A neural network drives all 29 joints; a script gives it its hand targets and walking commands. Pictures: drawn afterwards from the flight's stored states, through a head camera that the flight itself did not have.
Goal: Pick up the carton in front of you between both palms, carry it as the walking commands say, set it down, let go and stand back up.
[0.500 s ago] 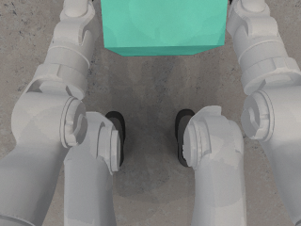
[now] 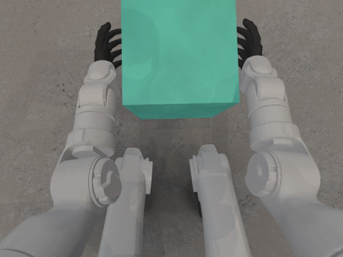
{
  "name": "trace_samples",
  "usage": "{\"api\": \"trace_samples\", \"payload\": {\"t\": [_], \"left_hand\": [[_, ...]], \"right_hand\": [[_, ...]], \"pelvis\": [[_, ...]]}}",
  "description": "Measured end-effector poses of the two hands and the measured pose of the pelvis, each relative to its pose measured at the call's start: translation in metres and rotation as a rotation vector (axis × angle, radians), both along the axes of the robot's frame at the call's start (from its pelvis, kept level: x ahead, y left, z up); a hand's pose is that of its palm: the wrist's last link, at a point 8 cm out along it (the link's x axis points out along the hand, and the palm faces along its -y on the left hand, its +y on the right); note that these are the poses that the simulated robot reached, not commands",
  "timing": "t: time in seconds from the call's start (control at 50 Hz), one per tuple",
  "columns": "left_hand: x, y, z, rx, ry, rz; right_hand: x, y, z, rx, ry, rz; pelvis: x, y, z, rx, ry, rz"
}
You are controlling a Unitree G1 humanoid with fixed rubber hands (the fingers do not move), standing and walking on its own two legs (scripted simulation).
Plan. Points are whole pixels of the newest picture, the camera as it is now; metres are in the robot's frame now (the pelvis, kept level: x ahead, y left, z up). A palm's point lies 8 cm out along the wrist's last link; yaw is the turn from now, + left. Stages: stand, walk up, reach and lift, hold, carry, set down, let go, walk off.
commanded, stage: reach and lift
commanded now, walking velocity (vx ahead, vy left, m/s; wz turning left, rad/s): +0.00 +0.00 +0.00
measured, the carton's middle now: (176, 71) +0.51 -0.03 -0.14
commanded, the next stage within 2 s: none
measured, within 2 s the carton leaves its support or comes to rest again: neither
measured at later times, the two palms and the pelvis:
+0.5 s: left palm (67, 40) +0.48 +0.13 +0.08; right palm (287, 38) +0.47 -0.17 +0.08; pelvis +0.03 +0.00 +0.13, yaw -1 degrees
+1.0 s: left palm out of the picture +0.43 +0.14 +0.24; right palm out of the picture +0.43 -0.16 +0.24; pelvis +0.08 +0.00 +0.27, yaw -1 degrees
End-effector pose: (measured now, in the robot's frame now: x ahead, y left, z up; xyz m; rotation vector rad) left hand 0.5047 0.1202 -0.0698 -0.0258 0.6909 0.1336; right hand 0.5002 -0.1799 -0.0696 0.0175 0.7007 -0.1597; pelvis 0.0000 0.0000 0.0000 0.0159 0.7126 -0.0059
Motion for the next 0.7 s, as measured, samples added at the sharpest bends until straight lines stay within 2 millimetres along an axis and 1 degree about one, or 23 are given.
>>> {"api": "trace_samples", "payload": {"t": [0.1,0.24,0.42,0.7], "left_hand": [[-0.005,0.002,0.034,0.003,0.001,-0.007],[-0.009,0.002,0.071,0.003,-0.01,-0.012],[-0.021,0.006,0.123,-0.002,-0.015,-0.008],[-0.047,0.012,0.217,-0.007,-0.005,0.002]], "right_hand": [[-0.007,0.001,0.033,-0.002,0.001,0.002],[-0.013,0.002,0.069,-0.004,-0.009,-0.003],[-0.026,0.005,0.12,0.006,-0.014,-0.011],[-0.05,0.012,0.214,0.015,-0.004,-0.015]], "pelvis": [[-0.002,0.001,0.027,0.0,0.016,0.0],[0.004,0.003,0.059,-0.002,0.023,-0.002],[0.022,0.004,0.103,-0.003,-0.011,-0.008],[0.052,0.003,0.186,-0.008,-0.145,-0.01]]}}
